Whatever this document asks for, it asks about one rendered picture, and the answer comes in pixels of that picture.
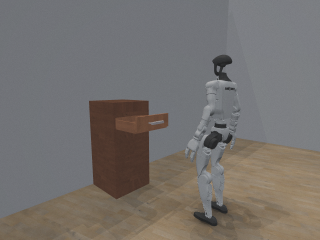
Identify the robot right shin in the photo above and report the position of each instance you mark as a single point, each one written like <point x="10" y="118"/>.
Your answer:
<point x="218" y="186"/>

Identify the handle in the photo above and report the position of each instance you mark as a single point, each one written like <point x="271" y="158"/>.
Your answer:
<point x="156" y="122"/>

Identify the right robot upper arm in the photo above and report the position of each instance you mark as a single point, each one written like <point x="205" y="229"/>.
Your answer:
<point x="236" y="106"/>

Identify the robot left hand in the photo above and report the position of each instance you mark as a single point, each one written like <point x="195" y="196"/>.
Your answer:
<point x="193" y="145"/>

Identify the left robot upper arm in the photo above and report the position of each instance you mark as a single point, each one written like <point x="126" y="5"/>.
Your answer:
<point x="211" y="92"/>

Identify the robot right hand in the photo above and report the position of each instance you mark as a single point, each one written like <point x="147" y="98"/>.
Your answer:
<point x="234" y="136"/>

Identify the right robot forearm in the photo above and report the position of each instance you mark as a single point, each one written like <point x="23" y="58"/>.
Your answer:
<point x="234" y="121"/>

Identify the right robot foot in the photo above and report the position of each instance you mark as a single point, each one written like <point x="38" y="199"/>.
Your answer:
<point x="222" y="208"/>

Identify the left robot forearm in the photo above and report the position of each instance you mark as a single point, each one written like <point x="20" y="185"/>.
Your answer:
<point x="202" y="128"/>

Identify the drawer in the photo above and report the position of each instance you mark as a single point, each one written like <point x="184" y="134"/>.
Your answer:
<point x="140" y="123"/>

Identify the cabinet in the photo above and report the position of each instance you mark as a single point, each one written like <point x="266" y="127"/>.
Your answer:
<point x="120" y="159"/>

